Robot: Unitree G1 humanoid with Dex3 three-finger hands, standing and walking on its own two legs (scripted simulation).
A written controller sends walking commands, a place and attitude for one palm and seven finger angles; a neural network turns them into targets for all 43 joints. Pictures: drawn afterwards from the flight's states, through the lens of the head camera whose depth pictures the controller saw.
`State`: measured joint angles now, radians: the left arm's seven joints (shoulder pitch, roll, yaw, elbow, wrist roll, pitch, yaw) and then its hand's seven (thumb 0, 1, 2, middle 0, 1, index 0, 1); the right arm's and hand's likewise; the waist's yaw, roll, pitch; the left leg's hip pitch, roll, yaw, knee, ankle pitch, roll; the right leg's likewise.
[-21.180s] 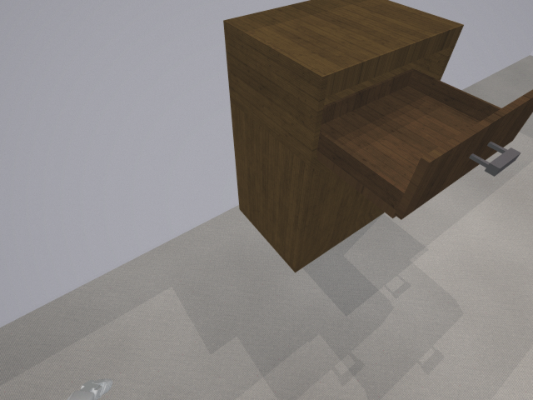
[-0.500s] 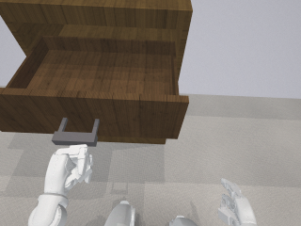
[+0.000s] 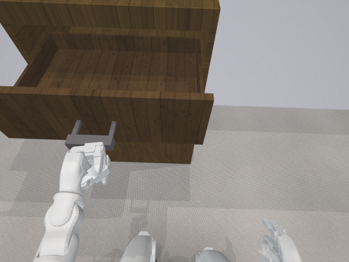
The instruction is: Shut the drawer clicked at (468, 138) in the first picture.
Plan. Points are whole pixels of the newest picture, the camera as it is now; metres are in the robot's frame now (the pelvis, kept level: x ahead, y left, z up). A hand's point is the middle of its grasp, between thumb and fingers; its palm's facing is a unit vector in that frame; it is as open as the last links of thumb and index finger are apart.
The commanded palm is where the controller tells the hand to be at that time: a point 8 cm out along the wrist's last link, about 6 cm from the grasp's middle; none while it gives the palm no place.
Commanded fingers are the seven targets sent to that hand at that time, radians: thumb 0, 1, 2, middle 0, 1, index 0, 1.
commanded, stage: push the drawer shut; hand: left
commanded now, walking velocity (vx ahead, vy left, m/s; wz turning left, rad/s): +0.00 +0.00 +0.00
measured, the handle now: (93, 133) +0.39 +0.21 +0.05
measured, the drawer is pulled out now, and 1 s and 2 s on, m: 0.25 0.12 0.00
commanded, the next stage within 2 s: none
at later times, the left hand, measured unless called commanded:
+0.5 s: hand (110, 142) +0.37 +0.16 +0.05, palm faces +0.00 -1.00 -0.04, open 3.1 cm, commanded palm +0.36 +0.21 +0.05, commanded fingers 0.00 0.90 0.90 -1.40 -1.60 -1.40 -1.60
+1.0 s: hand (115, 118) +0.43 +0.16 +0.05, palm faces +0.02 -1.00 -0.03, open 3.2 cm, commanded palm +0.41 +0.21 +0.05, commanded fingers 0.00 0.90 0.90 -1.40 -1.60 -1.40 -1.60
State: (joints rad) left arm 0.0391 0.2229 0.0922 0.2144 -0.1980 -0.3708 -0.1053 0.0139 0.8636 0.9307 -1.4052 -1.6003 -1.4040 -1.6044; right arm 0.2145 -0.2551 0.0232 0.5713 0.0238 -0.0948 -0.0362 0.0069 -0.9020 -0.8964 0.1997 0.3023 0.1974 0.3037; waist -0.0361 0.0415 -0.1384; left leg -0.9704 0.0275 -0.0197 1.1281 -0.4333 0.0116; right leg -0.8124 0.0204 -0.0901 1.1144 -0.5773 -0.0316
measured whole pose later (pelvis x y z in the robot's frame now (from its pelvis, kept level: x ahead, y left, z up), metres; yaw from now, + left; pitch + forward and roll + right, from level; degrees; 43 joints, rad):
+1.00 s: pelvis +0.00 +0.01 +0.00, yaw -2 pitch +18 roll -2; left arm -0.49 0.29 0.24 0.78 -0.14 -0.43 -0.09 0.02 0.85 0.89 -1.40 -1.60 -1.40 -1.60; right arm 0.31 -0.25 0.02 0.63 0.01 0.01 0.00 0.00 -0.90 -0.90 0.20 0.30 0.20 0.30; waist -0.10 0.03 -0.14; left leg -1.00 0.04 0.02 1.10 -0.43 0.03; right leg -0.86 0.03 -0.05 1.09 -0.55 -0.02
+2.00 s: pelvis +0.00 +0.02 -0.02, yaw -5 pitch +27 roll -5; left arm -1.01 0.56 0.44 1.21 -0.01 -0.39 -0.16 0.00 0.77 0.87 -1.40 -1.60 -1.40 -1.60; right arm 0.41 -0.26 0.05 0.63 -0.03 0.08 0.03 0.00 -0.90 -0.90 0.20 0.30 0.20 0.30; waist -0.22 0.04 -0.13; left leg -1.23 0.07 0.00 1.21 -0.45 0.04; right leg -1.07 0.06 -0.06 1.15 -0.55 -0.01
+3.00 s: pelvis -0.04 +0.03 -0.04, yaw -5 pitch +28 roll -8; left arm -1.22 0.65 0.36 1.28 0.03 -0.29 -0.11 0.03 0.69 0.90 -1.40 -1.60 -1.40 -1.60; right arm 0.44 -0.26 0.09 0.65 -0.05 0.00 0.02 0.00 -0.90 -0.90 0.20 0.30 0.20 0.30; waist -0.27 0.05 -0.11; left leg -1.38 0.06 -0.04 1.27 -0.39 0.05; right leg -1.20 0.06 -0.10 1.21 -0.51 0.00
